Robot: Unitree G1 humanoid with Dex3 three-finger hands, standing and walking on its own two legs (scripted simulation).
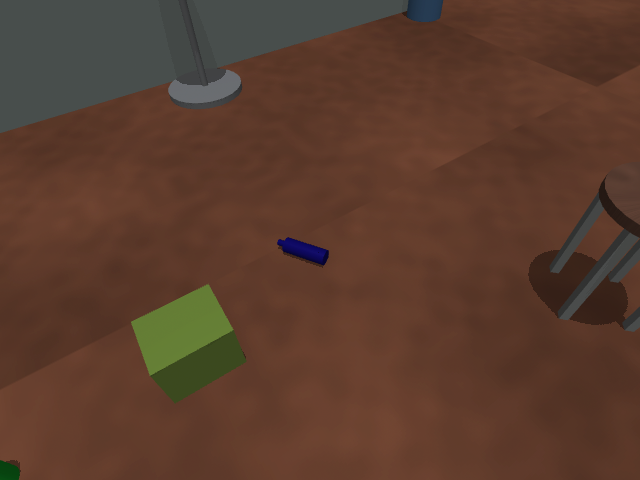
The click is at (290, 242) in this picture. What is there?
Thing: lying bottle
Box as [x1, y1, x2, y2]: [277, 237, 328, 264]
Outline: 277,242 277,244 282,246 283,251 321,264 324,264 327,258 327,250 288,237 284,241 279,239
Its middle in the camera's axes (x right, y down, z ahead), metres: -0.09 +0.04 +1.60
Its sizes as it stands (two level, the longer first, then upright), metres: 0.216 0.064 0.064
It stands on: the floor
